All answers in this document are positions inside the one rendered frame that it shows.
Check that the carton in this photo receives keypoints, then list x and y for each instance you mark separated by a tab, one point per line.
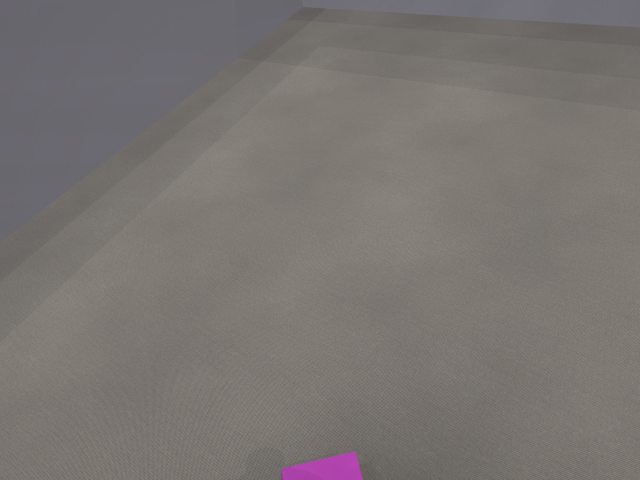
340	467

